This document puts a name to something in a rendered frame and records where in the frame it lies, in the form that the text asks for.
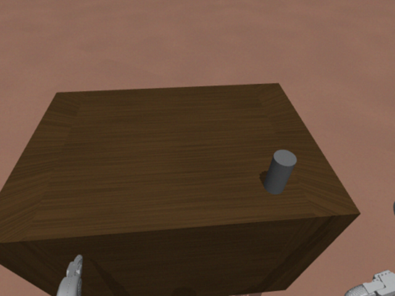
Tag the right robot hand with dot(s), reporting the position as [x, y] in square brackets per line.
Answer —
[383, 284]

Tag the left robot hand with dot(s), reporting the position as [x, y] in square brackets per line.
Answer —
[71, 285]

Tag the can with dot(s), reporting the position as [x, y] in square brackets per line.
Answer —
[280, 169]

